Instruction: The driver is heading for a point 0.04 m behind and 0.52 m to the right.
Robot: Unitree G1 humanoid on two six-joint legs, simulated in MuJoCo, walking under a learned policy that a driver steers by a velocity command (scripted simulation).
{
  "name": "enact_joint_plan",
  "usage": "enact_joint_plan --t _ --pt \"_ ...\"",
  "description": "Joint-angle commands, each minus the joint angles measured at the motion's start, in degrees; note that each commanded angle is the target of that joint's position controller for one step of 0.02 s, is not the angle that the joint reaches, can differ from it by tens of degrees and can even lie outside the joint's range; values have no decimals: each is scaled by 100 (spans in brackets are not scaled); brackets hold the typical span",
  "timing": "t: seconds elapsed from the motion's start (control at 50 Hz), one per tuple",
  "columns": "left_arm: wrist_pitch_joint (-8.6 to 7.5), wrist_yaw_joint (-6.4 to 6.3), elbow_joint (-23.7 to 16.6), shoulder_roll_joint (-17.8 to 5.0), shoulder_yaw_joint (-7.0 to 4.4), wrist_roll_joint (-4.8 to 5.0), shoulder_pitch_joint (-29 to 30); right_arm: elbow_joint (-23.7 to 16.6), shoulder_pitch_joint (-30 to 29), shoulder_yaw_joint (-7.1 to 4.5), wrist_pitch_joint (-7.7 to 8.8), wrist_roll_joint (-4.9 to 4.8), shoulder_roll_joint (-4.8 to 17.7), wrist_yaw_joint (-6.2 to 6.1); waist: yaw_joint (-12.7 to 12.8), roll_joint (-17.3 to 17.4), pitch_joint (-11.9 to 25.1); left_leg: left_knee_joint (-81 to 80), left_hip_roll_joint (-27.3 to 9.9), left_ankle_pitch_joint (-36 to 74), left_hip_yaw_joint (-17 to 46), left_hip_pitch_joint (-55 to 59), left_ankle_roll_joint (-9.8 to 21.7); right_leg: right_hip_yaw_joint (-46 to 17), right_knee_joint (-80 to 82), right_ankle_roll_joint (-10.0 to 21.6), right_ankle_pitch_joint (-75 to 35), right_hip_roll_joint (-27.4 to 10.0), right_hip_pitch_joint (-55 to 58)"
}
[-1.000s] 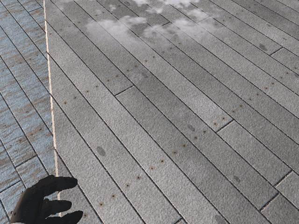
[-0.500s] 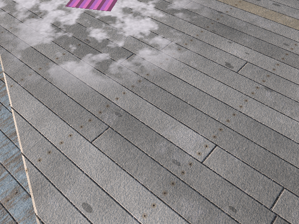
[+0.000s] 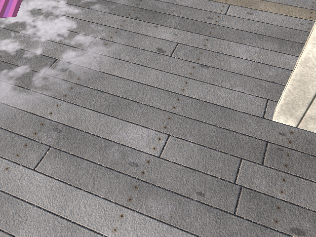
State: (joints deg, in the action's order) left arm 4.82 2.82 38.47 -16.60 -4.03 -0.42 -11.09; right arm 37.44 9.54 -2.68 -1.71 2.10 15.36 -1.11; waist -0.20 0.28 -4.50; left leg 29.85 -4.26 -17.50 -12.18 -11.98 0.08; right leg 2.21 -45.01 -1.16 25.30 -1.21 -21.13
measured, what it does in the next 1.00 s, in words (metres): steps to the right, turning right: right foot, then left foot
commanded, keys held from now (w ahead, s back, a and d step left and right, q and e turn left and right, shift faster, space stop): e+shift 0.58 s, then w+e+shift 0.42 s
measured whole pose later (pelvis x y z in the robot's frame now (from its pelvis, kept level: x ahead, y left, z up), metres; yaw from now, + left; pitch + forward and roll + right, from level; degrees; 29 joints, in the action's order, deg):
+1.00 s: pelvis +0.09 -0.10 +0.00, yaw -55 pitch +2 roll +0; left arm 2.8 6.7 34.4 -18.9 -4.5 -1.7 -5.8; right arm 43.0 24.7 -4.1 4.3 2.4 19.0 -1.0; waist -4.3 -0.4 1.7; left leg 16.1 -4.5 -19.8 -17.7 3.3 -2.9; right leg 0.6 -60.3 0.9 10.1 -4.3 -39.5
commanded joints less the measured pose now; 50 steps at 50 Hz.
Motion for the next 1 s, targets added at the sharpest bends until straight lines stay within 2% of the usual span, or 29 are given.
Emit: enact_joint_plan --t 0.02,0.04,0.06,0.08,0.1,0.12,0.14,0.16,0.18,0.22,0.24,0.32,0.42,0.48,0.5,0.52,0.54,0.56,0.58,0.6,0.62,0.66,0.68,0.74,0.86,0.94,1.0 --pt "-143 -11 -563 -386 -114 -31 -50 -313 7 -329 47 -106 1001 57 32 875 835 86 -1391 2969 463 374 687 361 1024 240 -400 196 584" --pt "-219 -81 -471 -443 -143 -92 -385 -256 81 -330 30 -146 961 80 253 402 938 785 -1221 2200 231 -126 353 60 1724 382 -1112 241 1261" --pt "-314 -183 -490 -1078 -292 -167 -648 -354 258 -283 -6 -111 747 105 320 -1113 852 2258 -629 14 -111 -1360 -87 -1855 2645 711 -2228 -799 1928" --pt "-333 -241 -549 -1783 -497 -23 -906 -902 -314 -161 -91 -28 449 61 415 -2004 860 3138 364 -2204 582 -2678 -416 -3757 2627 1735 -3911 -1835 1913" --pt "-326 -269 -547 -1464 -476 33 -1005 -794 -465 -186 -128 -12 656 13 611 -1085 998 3721 153 -1990 1238 -2811 -445 -3351 2543 1967 -3668 -1734 2103" --pt "-298 -332 -571 -1196 -377 9 -720 -737 -445 -178 -104 -94 623 0 444 -881 695 3767 98 -1490 1346 -2864 -430 -2925 2540 1882 -3143 -1462 1801" --pt "-251 -378 -630 -1011 -313 -20 -292 -652 -403 -181 -51 -143 638 -1 230 -720 429 3483 -2 -909 1422 -2756 -416 -2504 2594 1627 -2772 -1038 1482" --pt "-245 -408 -708 -902 -277 25 -38 -636 -391 -208 -22 -95 701 6 129 -775 444 3340 23 -600 1389 -2586 -424 -2320 2569 1469 -2807 -771 1341" --pt "-247 -391 -744 -854 -253 12 70 -526 -226 -219 -38 -38 728 17 58 -733 608 3419 133 -412 1336 -2382 -436 -2175 2463 1431 -3237 -612 1281" --pt "-290 -338 -707 -867 -261 2 -126 -461 -160 -200 -93 -24 666 30 88 -501 823 3318 256 -348 1343 -2290 -439 -2266 2364 1405 -3443 -561 1324" --pt "-307 -344 -686 -923 -283 -13 -212 -487 -177 -173 -113 -30 611 24 91 -443 815 3157 301 -352 1387 -2299 -427 -2387 2352 1394 -3389 -550 1307" --pt "-289 -352 -669 -1040 -341 -59 -401 -566 -419 -116 -122 -65 564 -1 221 -611 754 2490 498 -372 1548 -2376 -336 -3007 2358 1422 -2683 -483 1348" --pt "-274 -293 -655 -1094 -377 -87 -361 -600 -523 -80 -22 -144 627 -42 258 -723 795 1688 774 -458 1721 -1799 -180 -3573 2120 1363 -3170 -344 1225" --pt "-253 -237 -643 -1104 -398 -74 -176 -567 -313 -86 49 -220 691 -79 136 -825 823 891 911 -430 1795 -1009 -103 -3863 2004 1140 -3540 -187 1030" --pt "-242 -226 -655 -1069 -390 -52 -45 -534 -184 -86 62 -235 684 -109 28 -878 800 390 930 -326 1781 -578 -99 -3900 1964 992 -3433 -85 842" --pt "-249 -225 -652 -1019 -372 11 72 -493 -8 -93 86 -209 690 -154 -133 -801 771 -409 909 77 1759 -15 -86 -3873 1837 760 -3041 96 568" --pt "-275 -240 -647 -842 -326 85 2 -454 125 -140 126 -164 866 -219 -162 -286 857 -1205 351 371 2123 785 28 -3508 1367 447 -1780 436 16" --pt "-288 -264 -699 -345 -211 139 -439 -603 -89 -216 108 -106 1371 -257 111 1212 1062 -1656 -1315 67 3674 1583 566 -2213 14 91 565 1226 -965" --pt "-272 -316 -645 -946 -346 -122 -387 -652 -180 -236 69 -71 1336 -209 -5 1262 898 -1669 -1867 647 4346 874 1131 -1346 -1025 -24 934 1298 -1288" --pt "-274 -282 -571 -1160 -412 -245 -256 -641 -86 -159 49 -36 966 -176 9 776 857 -1776 -1619 -553 3865 744 1066 -1273 -1580 40 346 837 -1296" --pt "-274 -185 -554 -1106 -397 -274 -200 -641 -209 -118 51 -31 857 -150 47 809 707 -1869 -1308 -1304 3430 560 878 -1119 -1857 100 -103 718 -1426" --pt "-229 62 -517 -1013 -365 -233 -231 -654 -231 -108 122 -76 898 -143 49 996 565 -2061 -964 -1783 2829 719 654 -787 -2471 88 -587 533 -1829" --pt "-217 134 -505 -953 -329 -182 -163 -651 -140 -112 178 -85 904 -122 -3 909 487 -2110 -928 -1778 2610 787 588 -681 -2606 59 -746 427 -1997" --pt "-228 217 -656 -765 -226 -148 321 -489 362 -178 365 -62 975 -64 -225 651 354 -2164 -1050 -1671 2219 1122 520 -532 -2680 -12 -1081 171 -2536" --pt "-277 297 -823 -644 -166 -136 893 -157 995 -272 615 -37 1076 -12 -404 589 105 -2341 -1430 -1496 1526 1364 604 -451 -2125 -79 -1523 -165 -2963" --pt "-314 373 -992 -569 -108 -119 1303 145 1344 -325 683 17 1126 2 -471 577 -184 -2463 -1694 -1386 1060 1640 638 -356 -1651 108 -1545 -393 -3258" --pt "-325 449 -1121 -512 -33 -100 1633 386 1518 -336 701 75 1123 -1 -473 506 -480 -2641 -1755 -1232 535 1800 590 -106 -1227 413 -1470 -530 -3276"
